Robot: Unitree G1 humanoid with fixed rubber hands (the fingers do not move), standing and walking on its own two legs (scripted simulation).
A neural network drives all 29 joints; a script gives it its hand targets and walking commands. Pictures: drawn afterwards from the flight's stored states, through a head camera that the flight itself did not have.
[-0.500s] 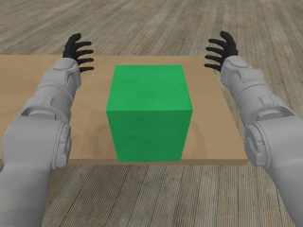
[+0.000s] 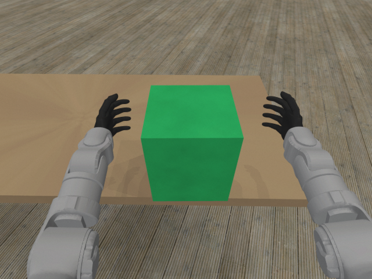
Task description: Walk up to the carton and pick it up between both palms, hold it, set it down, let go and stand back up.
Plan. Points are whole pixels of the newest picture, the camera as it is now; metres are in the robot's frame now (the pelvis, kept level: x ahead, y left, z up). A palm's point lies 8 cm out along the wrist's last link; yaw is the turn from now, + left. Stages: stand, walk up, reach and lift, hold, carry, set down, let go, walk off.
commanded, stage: set down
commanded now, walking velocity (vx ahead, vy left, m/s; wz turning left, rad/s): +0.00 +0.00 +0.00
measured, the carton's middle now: (190, 144) +0.47 -0.04 +0.03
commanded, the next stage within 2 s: none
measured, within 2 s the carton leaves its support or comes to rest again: neither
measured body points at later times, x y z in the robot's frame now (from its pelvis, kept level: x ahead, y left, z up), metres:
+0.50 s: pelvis +0.00 +0.00 +0.00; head -0.01 +0.00 +0.45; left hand +0.37 +0.16 +0.08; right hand +0.34 -0.23 +0.07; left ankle -0.02 +0.13 -0.75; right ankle +0.04 -0.11 -0.75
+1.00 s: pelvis +0.01 +0.01 +0.00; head +0.00 +0.01 +0.45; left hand +0.30 +0.19 +0.02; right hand +0.28 -0.22 +0.02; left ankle -0.02 +0.13 -0.75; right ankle +0.04 -0.11 -0.75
